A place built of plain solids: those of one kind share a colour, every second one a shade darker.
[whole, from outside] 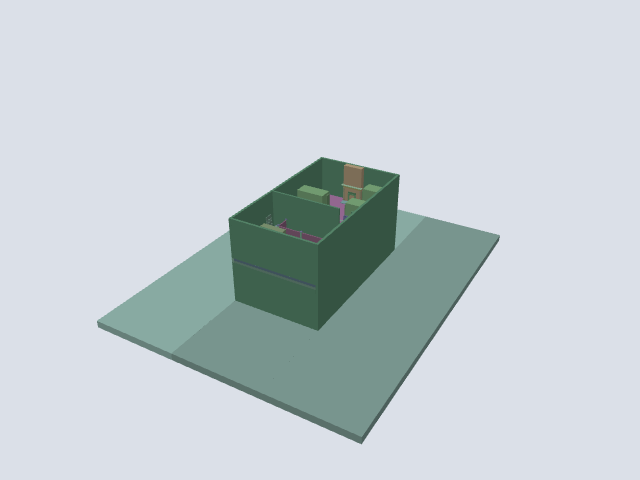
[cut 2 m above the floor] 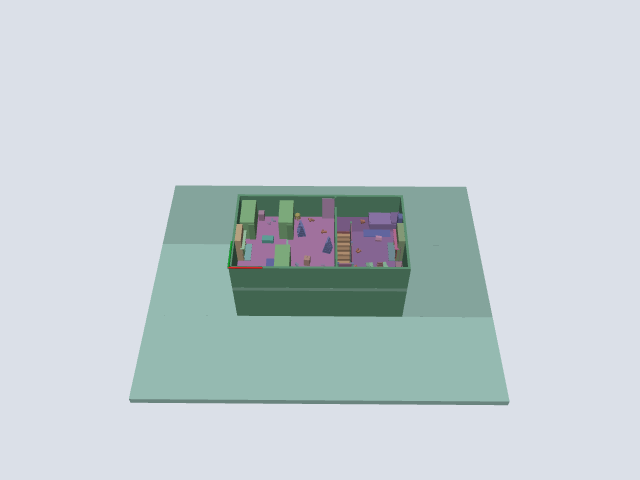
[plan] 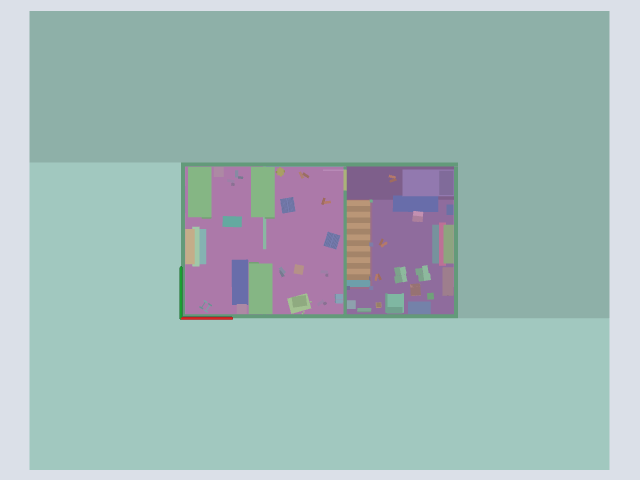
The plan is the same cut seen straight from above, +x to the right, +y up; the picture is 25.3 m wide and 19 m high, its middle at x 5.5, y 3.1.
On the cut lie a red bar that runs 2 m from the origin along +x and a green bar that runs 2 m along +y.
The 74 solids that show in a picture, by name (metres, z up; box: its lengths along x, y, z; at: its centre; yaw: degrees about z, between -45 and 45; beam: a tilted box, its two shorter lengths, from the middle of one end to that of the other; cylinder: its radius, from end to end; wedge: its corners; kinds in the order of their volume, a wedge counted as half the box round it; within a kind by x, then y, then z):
{
 "under_1": {"box": [6.0, 6.17, 0.5], "at": [-3.0, 3.08, -0.33]},
 "under_2": {"box": [22.96, 6.0, 0.5], "at": [5.48, -3.0, -0.33]},
 "under_3": {"box": [22.96, 6.0, 0.5], "at": [5.48, 9.17, -0.33]},
 "under_4": {"box": [6.0, 6.17, 0.5], "at": [13.96, 3.08, -0.33]},
 "wall_1": {"box": [0.16, 5.85, 6.18], "at": [0.08, 3.08, 2.79]},
 "wall_2": {"box": [10.96, 0.16, 6.18], "at": [5.48, 0.08, 2.79]},
 "wall_3": {"box": [10.96, 0.16, 6.18], "at": [5.48, 6.09, 2.79]},
 "wall_4": {"box": [0.13, 4.9, 6.18], "at": [6.5, 2.61, 2.79]},
 "wall_5": {"box": [0.16, 5.85, 6.18], "at": [10.88, 3.08, 2.79]},
 "under_foot_1": {"box": [10.96, 6.17, 0.5], "at": [5.48, 3.08, -0.51]},
 "stair_1": {"box": [0.93, 3.18, 0.51], "at": [7.02, 3.1, -0.05]},
 "stair_2": {"box": [0.93, 2.96, 0.72], "at": [7.02, 3.22, 0.06]},
 "stair_3": {"box": [0.93, 2.73, 0.93], "at": [7.02, 3.33, 0.16]},
 "stair_4": {"box": [0.93, 2.51, 1.13], "at": [7.02, 3.44, 0.27]},
 "stair_5": {"box": [0.93, 2.28, 1.34], "at": [7.02, 3.56, 0.37]},
 "stair_6": {"box": [0.93, 2.05, 1.55], "at": [7.02, 3.67, 0.48]},
 "stair_7": {"box": [0.93, 1.83, 1.76], "at": [7.02, 3.78, 0.58]},
 "stair_8": {"box": [0.93, 1.6, 1.97], "at": [7.02, 3.89, 0.68]},
 "stair_9": {"box": [0.93, 1.38, 2.18], "at": [7.02, 4.01, 0.79]},
 "stair_10": {"box": [0.93, 1.15, 2.39], "at": [7.02, 4.12, 0.89]},
 "stair_11": {"box": [0.93, 0.93, 2.6], "at": [7.02, 4.23, 1.0]},
 "stair_12": {"box": [0.93, 0.7, 2.8], "at": [7.02, 4.34, 1.1]},
 "stair_13": {"box": [0.93, 0.48, 3.01], "at": [7.02, 4.46, 1.21]},
 "stair_14": {"box": [0.93, 0.25, 3.22], "at": [7.02, 4.57, 1.31]},
 "bunk_1": {"box": [0.94, 2.0, 1.64], "at": [0.74, 5.0, 3.95]},
 "bunk_2": {"box": [0.39, 0.07, 1.46], "at": [1.01, 3.97, 3.86]},
 "bunk_3": {"box": [0.39, 0.07, 1.46], "at": [2.88, 2.19, 3.86]},
 "bunk_4": {"box": [0.94, 2.0, 1.64], "at": [3.15, 1.17, 3.95]},
 "bunk_5": {"box": [0.94, 2.0, 1.64], "at": [3.24, 5.0, 3.95]},
 "bunk_6": {"box": [0.39, 0.07, 1.46], "at": [3.51, 3.97, 3.86]},
 "upper_floor_great_chamber_1": {"box": [6.27, 5.85, 0.16], "at": [3.29, 3.08, 3.05]},
 "floor_lodge_1": {"box": [4.24, 1.38, 0.68], "at": [8.68, 0.85, -0.34]},
 "upper_floor_inner_chamber_1": {"box": [4.24, 1.08, 0.16], "at": [8.68, 0.7, 3.05]},
 "upper_floor_inner_chamber_2": {"box": [4.24, 1.31, 0.16], "at": [8.68, 5.35, 3.05]},
 "upper_floor_inner_chamber_3": {"box": [3.31, 3.46, 0.16], "at": [9.14, 2.97, 3.05]},
 "fixture_breast_inner_chamber_1": {"box": [0.41, 1.53, 2.8], "at": [10.6, 2.94, 4.48]},
 "fixture_breast_great_chamber_1": {"box": [0.38, 1.4, 2.8], "at": [0.35, 2.84, 4.48]},
 "child_bed_1": {"box": [2.06, 1.06, 0.4], "at": [9.79, 5.36, 3.51]},
 "child_bed_2": {"box": [0.55, 0.96, 0.2], "at": [10.49, 5.36, 3.71]},
 "wall_band_1": {"box": [0.13, 3.27, 0.31], "at": [3.31, 4.37, 2.98]},
 "wall_band_2": {"box": [10.96, 0.16, 0.31], "at": [5.48, 0.08, 2.98]},
 "wall_band_3": {"box": [0.16, 5.85, 0.31], "at": [10.88, 3.08, 2.98]},
 "stair_guard_1": {"box": [0.93, 0.08, 0.95], "at": [7.03, 1.2, 3.61]},
 "stair_guard_2": {"box": [0.08, 3.46, 0.95], "at": [7.53, 2.97, 3.61]},
 "billy_1": {"box": [0.28, 0.42, 2.02], "at": [10.65, 4.3, 4.14]},
 "bedside_locker_1": {"box": [0.4, 0.4, 0.64], "at": [1.49, 5.8, 3.45]},
 "bedside_locker_2": {"box": [0.4, 0.4, 0.61], "at": [2.4, 0.37, 3.44]},
 "rug_1": {"box": [0.65, 1.8, 0.08], "at": [2.33, 1.42, 3.1], "yaw": 0.2},
 "rug_2": {"box": [1.8, 0.65, 0.08], "at": [9.28, 4.54, 3.1], "yaw": -0.3},
 "wall_foot_1": {"box": [0.16, 5.85, 0.17], "at": [10.88, 3.08, 3.06]},
 "armchair_frame_1": {"box": [0.63, 0.74, 0.18], "at": [8.45, 0.6, 3.45]},
 "armchair_frame_2": {"box": [0.62, 0.26, 0.41], "at": [8.46, 0.32, 3.75]},
 "trunk_1": {"box": [0.76, 0.43, 0.31], "at": [2.02, 3.83, 3.29], "yaw": -1.7},
 "laundry_basket_1": {"box": [0.37, 0.37, 0.6], "at": [4.66, 1.93, 3.43], "yaw": -10.0},
 "clothes_pile_1": {"box": [0.82, 0.63, 0.08], "at": [4.68, 0.59, 3.15], "yaw": 15.6},
 "clothes_pile_2": {"box": [0.57, 0.43, 0.16], "at": [4.69, 0.67, 3.21], "yaw": 8.3},
 "fixture_hearth_inner_chamber_1": {"box": [0.45, 1.53, 0.1], "at": [10.17, 2.94, 3.13]},
 "fixture_hearth_great_chamber_1": {"box": [0.45, 1.4, 0.1], "at": [0.77, 2.84, 3.13]},
 "clothes_rail_1": {"box": [0.44, 1.13, 0.12], "at": [10.57, 1.45, 3.19]},
 "small_desk_1": {"box": [0.9, 0.5, 0.13], "at": [9.43, 0.42, 3.81]},
 "leaf_chamber_door_1": {"box": [0.83, 0.035, 1.93], "at": [6.02, 5.87, 4.1]},
 "crate_1": {"box": [0.35, 0.35, 0.33], "at": [6.75, 0.54, 3.29]},
 "dropped_towel_1": {"box": [0.22, 0.33, 0.08], "at": [8.57, 1.86, 3.12], "yaw": 12.1},
 "dropped_towel_2": {"box": [0.29, 0.29, 0.08], "at": [8.6, 1.55, 3.1], "yaw": 12.1},
 "dropped_towel_3": {"box": [0.22, 0.3, 0.09], "at": [8.79, 1.89, 3.12], "yaw": 12.1},
 "dropped_towel_4": {"box": [0.29, 0.26, 0.08], "at": [9.43, 1.85, 3.1], "yaw": 8.6},
 "dropped_towel_5": {"box": [0.22, 0.33, 0.08], "at": [9.67, 1.93, 3.11], "yaw": 8.6},
 "dropped_towel_6": {"box": [0.27, 0.27, 0.08], "at": [9.74, 1.63, 3.11], "yaw": 8.6},
 "fixture_breast_inner_chamber_shelf_1": {"box": [0.29, 1.71, 0.04], "at": [10.35, 2.94, 4.41]},
 "fixture_breast_great_chamber_shelf_1": {"box": [0.29, 1.58, 0.04], "at": [0.59, 2.84, 4.41]},
 "upper_floor_gap_chamber_door_1": {"box": [0.13, 0.83, 0.16], "at": [6.5, 5.47, 3.05]},
 "popcorn_bowl_1": {"box": [0.26, 0.26, 0.11], "at": [9.88, 0.88, 3.19], "yaw": 3.9},
 "chair_bentwood_1": {"box": [0.41, 0.41, 0.035], "at": [9.28, 1.11, 3.57], "yaw": 4.4},
 "stool_1": {"box": [0.27, 0.27, 0.032], "at": [3.94, 5.8, 3.56]}
}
